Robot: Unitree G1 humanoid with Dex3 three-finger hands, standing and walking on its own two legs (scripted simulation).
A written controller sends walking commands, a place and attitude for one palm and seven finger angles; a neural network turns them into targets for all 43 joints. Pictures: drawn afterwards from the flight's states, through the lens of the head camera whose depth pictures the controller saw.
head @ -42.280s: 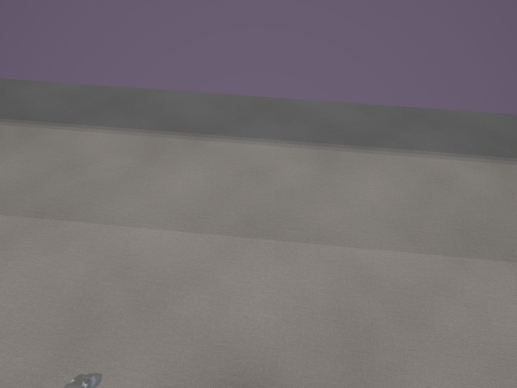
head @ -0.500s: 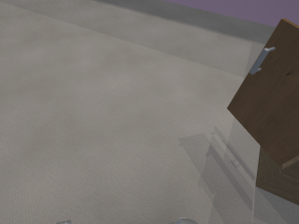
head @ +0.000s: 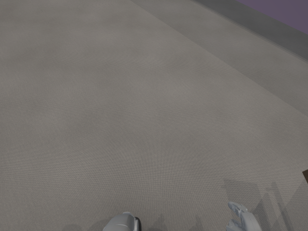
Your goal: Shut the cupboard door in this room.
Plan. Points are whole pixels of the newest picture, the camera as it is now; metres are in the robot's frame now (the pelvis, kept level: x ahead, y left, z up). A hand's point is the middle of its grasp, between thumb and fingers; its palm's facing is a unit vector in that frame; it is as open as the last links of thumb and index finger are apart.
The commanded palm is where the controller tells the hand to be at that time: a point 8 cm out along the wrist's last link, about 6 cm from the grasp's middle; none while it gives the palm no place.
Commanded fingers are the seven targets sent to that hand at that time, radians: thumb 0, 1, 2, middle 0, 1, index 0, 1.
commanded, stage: walk to a spot facing it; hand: left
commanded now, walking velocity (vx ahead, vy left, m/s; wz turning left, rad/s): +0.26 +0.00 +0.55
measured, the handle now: out of the picture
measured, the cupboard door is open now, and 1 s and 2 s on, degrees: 51 51 51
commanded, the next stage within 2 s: turn to face it in 0.14 s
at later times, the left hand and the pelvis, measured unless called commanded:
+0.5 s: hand (109, 171) +0.29 +0.17 -0.14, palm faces +0.05 -0.97 -0.23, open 7.4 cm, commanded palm none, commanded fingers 0.00 0.90 0.90 -0.20 -0.30 -0.20 -0.30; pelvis +0.18 -0.03 +0.01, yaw +3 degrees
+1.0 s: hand (107, 152) +0.35 +0.19 -0.13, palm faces -0.14 -0.96 -0.23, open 7.4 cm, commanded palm none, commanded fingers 0.00 0.90 0.90 -0.20 -0.30 -0.20 -0.30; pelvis +0.23 -0.01 +0.03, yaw -13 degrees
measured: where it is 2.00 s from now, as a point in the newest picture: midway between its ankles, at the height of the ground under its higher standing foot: (158, 210)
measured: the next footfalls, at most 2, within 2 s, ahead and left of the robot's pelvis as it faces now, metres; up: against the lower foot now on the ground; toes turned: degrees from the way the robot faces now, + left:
right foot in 0.44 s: +0.29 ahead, -0.13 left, +0.00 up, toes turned +2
left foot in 0.76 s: +0.28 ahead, +0.11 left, +0.00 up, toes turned -2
